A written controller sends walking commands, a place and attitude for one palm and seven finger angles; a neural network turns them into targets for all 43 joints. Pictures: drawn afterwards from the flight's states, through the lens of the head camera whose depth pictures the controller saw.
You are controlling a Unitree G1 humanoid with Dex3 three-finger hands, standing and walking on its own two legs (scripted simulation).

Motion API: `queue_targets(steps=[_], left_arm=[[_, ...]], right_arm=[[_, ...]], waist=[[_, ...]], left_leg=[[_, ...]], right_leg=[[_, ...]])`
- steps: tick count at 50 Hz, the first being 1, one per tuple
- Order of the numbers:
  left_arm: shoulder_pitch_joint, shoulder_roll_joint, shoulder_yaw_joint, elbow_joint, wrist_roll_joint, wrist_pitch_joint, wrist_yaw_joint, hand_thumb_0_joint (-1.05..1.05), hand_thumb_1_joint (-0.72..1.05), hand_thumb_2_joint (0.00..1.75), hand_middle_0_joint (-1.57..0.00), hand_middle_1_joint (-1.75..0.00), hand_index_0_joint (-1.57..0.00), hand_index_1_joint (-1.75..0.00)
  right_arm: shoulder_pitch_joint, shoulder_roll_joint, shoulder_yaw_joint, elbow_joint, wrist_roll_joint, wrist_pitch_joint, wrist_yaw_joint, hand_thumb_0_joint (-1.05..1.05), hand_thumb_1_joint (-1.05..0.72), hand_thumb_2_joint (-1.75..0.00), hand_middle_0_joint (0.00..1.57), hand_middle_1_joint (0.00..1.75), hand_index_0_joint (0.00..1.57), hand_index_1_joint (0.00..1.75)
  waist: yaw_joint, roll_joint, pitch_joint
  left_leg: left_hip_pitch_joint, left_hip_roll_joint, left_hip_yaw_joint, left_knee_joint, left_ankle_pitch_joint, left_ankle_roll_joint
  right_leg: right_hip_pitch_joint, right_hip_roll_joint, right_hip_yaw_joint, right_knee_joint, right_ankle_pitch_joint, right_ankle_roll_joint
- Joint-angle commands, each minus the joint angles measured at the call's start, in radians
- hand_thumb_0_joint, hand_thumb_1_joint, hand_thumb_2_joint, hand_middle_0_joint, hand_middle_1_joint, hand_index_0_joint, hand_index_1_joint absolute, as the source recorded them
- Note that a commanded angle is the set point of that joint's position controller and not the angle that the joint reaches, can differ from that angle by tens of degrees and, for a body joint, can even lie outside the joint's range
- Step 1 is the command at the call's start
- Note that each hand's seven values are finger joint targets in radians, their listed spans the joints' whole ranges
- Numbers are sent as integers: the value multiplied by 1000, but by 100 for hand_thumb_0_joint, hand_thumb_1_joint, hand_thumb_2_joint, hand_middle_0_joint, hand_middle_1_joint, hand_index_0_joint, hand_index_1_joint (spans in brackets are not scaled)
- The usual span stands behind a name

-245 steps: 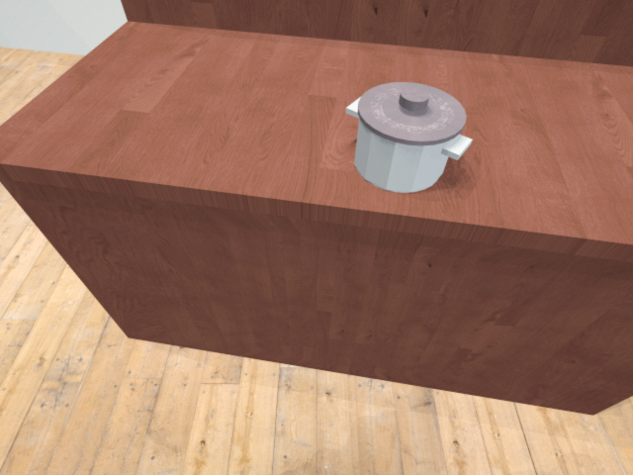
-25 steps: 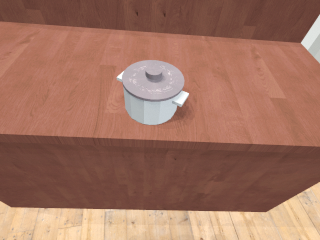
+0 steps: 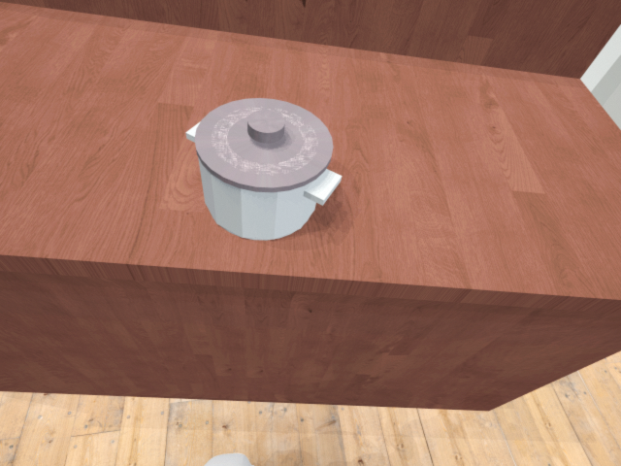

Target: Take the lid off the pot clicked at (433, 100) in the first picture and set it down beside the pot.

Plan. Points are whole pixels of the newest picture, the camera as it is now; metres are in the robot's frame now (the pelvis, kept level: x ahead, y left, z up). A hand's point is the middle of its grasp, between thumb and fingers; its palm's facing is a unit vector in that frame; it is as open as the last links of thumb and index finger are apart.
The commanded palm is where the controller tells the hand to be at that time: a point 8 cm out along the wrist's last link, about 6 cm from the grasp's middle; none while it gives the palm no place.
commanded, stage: shuffle to correct the standing spot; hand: left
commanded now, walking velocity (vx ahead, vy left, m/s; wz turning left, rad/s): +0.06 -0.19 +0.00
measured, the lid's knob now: (266, 126) +0.47 +0.11 +0.17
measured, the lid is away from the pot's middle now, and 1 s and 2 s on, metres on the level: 0.00 0.00 0.00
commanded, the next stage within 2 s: come to a stop and stand still in 0.08 s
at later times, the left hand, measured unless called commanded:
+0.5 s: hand out of the picture +0.10 +0.11 -0.16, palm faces +0.03 -0.98 -0.20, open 7.4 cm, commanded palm none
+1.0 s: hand out of the picture +0.07 +0.14 -0.14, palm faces +0.04 -0.96 -0.29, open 7.4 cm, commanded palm none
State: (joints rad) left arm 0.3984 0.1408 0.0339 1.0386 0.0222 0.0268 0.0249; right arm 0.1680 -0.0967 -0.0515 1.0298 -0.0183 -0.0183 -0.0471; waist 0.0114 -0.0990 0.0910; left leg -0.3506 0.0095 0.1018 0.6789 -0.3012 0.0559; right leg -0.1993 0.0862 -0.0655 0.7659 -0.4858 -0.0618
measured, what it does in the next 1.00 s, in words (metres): steps on the spot: right foot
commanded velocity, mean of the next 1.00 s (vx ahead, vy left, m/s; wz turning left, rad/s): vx -0.02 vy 0.04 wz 0.00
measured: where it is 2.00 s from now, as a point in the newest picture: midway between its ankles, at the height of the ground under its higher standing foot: outside the picture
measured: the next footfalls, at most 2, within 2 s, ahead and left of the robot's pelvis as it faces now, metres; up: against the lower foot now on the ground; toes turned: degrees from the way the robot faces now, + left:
right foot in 0.34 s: +0.06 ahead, -0.19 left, +0.00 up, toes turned +2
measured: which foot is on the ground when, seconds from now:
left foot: down 0.00-1.00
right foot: up 0.00-0.32, down 0.34-1.00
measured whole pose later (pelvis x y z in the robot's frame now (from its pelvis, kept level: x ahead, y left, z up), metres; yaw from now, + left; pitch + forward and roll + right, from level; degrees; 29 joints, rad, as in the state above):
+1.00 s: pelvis +0.02 -0.06 +0.01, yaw +1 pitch -1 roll +0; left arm 0.26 0.19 0.00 0.94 0.02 0.02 0.05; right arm 0.22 -0.18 -0.02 0.90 -0.01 0.01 -0.01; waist 0.00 0.05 0.02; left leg -0.28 0.00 0.03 0.60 -0.30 0.01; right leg -0.25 -0.02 0.03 0.60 -0.34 0.02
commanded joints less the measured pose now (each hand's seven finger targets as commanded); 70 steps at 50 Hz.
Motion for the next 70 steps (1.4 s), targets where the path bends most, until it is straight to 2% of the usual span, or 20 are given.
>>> queue_targets(steps=[1,6,10,13,14,16,18,20,25,28,30,33,36,37,38,39,41,45,51,70], left_arm=[[-91,137,44,-148,6,-10,9,0,90,90,-20,-30,-20,-30],[-59,77,44,-142,6,20,-31,0,90,90,-20,-30,-20,-30],[-155,75,34,-185,5,9,-39,0,90,90,-20,-30,-20,-30],[-110,76,29,-158,-2,-24,-31,0,90,90,-20,-30,-20,-30],[-67,106,32,-135,-2,-36,-23,0,90,90,-20,-30,-20,-30],[-60,241,44,-133,1,-50,-7,0,90,90,-20,-30,-20,-30],[-141,265,33,-154,14,-38,-12,0,90,90,-20,-30,-20,-30],[-200,274,45,-157,6,-38,-2,0,90,90,-20,-30,-20,-30],[-127,279,64,-145,0,-22,27,0,90,90,-20,-30,-20,-30],[-181,228,55,-183,3,-11,24,0,90,90,-20,-30,-20,-30],[-216,167,38,-197,-7,1,29,0,90,90,-20,-30,-20,-30],[-192,130,33,-180,-16,6,25,0,90,90,-20,-30,-20,-30],[26,157,17,-71,-16,-55,39,0,90,90,-20,-30,-20,-30],[-70,241,28,-139,-6,-69,35,0,90,90,-20,-30,-20,-30],[-122,247,17,-150,-4,-75,32,0,90,90,-20,-30,-20,-30],[-150,247,8,-165,7,-73,30,0,90,90,-20,-30,-20,-30],[-201,208,3,-167,-6,-57,30,0,90,90,-20,-30,-20,-30],[-125,165,-7,-153,-6,-24,30,0,90,90,-20,-30,-20,-30],[-109,178,-8,-146,-7,-31,19,0,90,90,-20,-30,-20,-30],[-58,148,-19,-26,-15,-41,15,0,90,90,-20,-30,-20,-30]], right_arm=[[199,-214,-29,-33,-10,1,-20,0,-90,-90,20,30,20,30],[42,-205,-29,-94,-15,-22,-3,0,-90,-90,20,30,20,30],[96,-244,-51,-100,-22,-4,13,0,-90,-90,20,30,20,30],[79,-236,-45,-104,-17,10,20,0,-90,-90,20,30,20,30],[95,-203,-37,-97,-13,12,24,0,-90,-90,20,30,20,30],[103,-105,-10,-115,4,18,30,0,-90,-90,20,30,20,30],[129,-120,-12,-106,1,17,40,0,-90,-90,20,30,20,30],[144,-157,-25,-90,4,37,31,0,-90,-90,20,30,20,30],[116,-174,-26,-102,12,25,24,0,-90,-90,20,30,20,30],[135,-208,-37,-110,6,23,19,0,-90,-90,20,30,20,30],[151,-235,-40,-116,2,22,19,0,-90,-90,20,30,20,30],[79,-220,-29,-136,-10,25,13,0,-90,-90,20,30,20,30],[-69,-270,-32,-171,27,-2,22,0,-90,-90,20,30,20,30],[25,-158,-18,-229,18,-1,39,0,-90,-90,20,30,20,30],[80,-130,1,-222,13,5,37,0,-90,-90,20,30,20,30],[109,-109,1,-202,12,12,44,0,-90,-90,20,30,20,30],[126,-149,-1,-189,13,24,41,0,-90,-90,20,30,20,30],[85,-196,9,-182,2,11,35,0,-90,-90,20,30,20,30],[92,-187,19,-170,3,7,35,0,-90,-90,20,30,20,30],[184,-145,41,-16,12,-13,18,0,-90,-90,20,30,20,30]], waist=[[-66,238,-49],[18,230,-36],[-38,281,-55],[-9,285,-111],[10,190,-136],[15,-127,-110],[-33,42,-75],[-25,-215,-73],[13,-95,-145],[-20,187,-162],[-35,321,-155],[-3,303,-122],[95,290,-299],[9,113,-268],[-29,97,-250],[-49,118,-220],[-61,-94,-130],[-6,169,-13],[-16,115,-21],[-10,100,-38]], left_leg=[[144,454,-637,-383,347,255],[-16,264,-265,-443,97,108],[67,227,-229,-430,49,83],[36,173,-208,-316,2,26],[14,113,-166,-219,-2,-13],[-151,-6,-50,-28,-223,-85],[58,-27,-62,-39,-122,-70],[9,-20,-62,-16,-79,-83],[48,-5,-54,-110,178,-76],[241,108,-153,-156,651,-14],[244,239,-294,-244,928,119],[147,215,-281,-260,772,132],[254,168,-156,34,638,7],[32,30,-112,72,207,-40],[23,14,-111,15,-123,-59],[65,-19,-88,-73,-71,-64],[134,24,-114,-105,120,-48],[58,119,-234,-243,183,5],[75,72,-192,-273,-33,-19],[140,86,-160,-269,145,-30]], right_leg=[[-371,-73,197,560,-66,34],[-280,-117,122,390,110,63],[-248,-120,18,71,78,88],[-38,-83,-26,-217,155,96],[59,-87,-9,-331,218,100],[106,-373,352,-489,250,12],[-142,-375,307,-451,198,-14],[-67,-360,314,-415,429,-18],[89,-354,240,-187,1024,-25],[-105,-216,91,-72,665,64],[-169,-94,31,96,-41,91],[-119,-103,73,71,-48,61],[-10,-183,136,-330,389,58],[76,-324,361,-318,661,-12],[59,-400,367,-311,670,-89],[39,-330,279,-267,727,-84],[-80,-249,195,-252,569,-21],[-107,-128,106,-241,172,31],[-134,-159,164,-317,111,21],[-46,-174,155,-353,287,17]])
